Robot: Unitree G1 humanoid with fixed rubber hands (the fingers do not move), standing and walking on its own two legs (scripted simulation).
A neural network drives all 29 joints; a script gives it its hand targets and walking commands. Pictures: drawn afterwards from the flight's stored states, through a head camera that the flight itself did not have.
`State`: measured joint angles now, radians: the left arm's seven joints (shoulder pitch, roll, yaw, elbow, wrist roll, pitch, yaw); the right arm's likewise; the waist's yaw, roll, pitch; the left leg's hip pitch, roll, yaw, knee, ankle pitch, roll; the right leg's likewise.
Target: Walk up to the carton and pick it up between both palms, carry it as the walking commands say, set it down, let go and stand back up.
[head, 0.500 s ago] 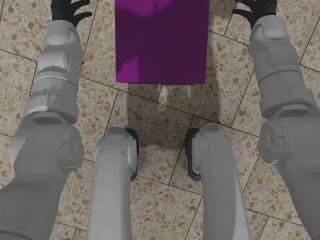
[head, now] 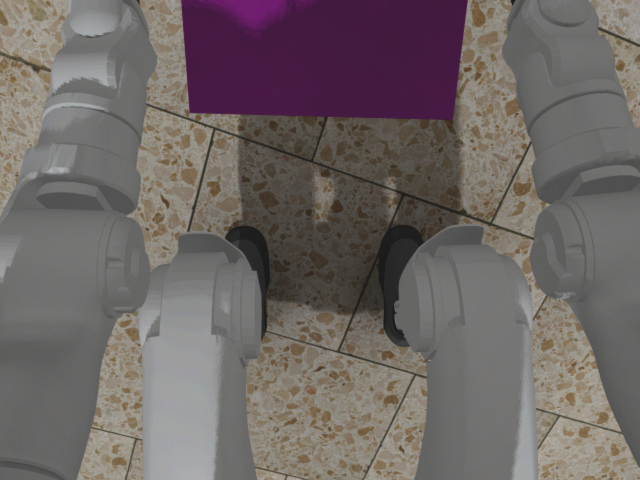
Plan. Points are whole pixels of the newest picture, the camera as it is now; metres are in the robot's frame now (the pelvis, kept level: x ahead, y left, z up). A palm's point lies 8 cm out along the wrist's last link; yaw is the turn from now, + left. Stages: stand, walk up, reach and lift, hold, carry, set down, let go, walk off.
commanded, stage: reach and lift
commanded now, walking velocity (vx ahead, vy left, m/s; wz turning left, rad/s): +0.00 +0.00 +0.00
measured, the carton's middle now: (321, 10) +0.52 +0.00 -0.24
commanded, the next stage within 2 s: none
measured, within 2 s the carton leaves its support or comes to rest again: leaves its support in 1.28 s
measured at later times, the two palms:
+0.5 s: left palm out of the picture +0.54 +0.16 -0.17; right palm out of the picture +0.54 -0.17 -0.17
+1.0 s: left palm out of the picture +0.54 +0.14 -0.17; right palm out of the picture +0.54 -0.15 -0.17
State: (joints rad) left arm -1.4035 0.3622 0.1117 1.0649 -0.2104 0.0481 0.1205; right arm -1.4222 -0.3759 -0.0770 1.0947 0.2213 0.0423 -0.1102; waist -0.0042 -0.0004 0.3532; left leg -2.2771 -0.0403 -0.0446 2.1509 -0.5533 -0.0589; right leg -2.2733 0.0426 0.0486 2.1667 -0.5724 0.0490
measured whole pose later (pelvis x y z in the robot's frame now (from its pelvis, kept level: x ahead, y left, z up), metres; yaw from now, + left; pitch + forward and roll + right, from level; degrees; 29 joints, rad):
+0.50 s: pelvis +0.00 +0.00 +0.00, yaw +0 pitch +39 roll +1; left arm -1.45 0.32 0.09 1.14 -0.21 0.03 0.13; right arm -1.47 -0.34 -0.06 1.15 0.22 0.04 -0.11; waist 0.00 0.00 0.34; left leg -2.27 -0.03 -0.04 2.14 -0.55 -0.05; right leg -2.27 0.04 0.05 2.15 -0.56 0.05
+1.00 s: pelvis +0.00 +0.00 +0.00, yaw +0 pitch +38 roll +0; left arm -1.49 0.26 0.16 1.13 -0.13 0.07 0.14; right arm -1.50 -0.28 -0.15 1.16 0.12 0.07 -0.15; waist 0.00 0.00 0.35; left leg -2.27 -0.05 -0.05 2.16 -0.55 -0.06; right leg -2.26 0.06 0.06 2.17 -0.56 0.06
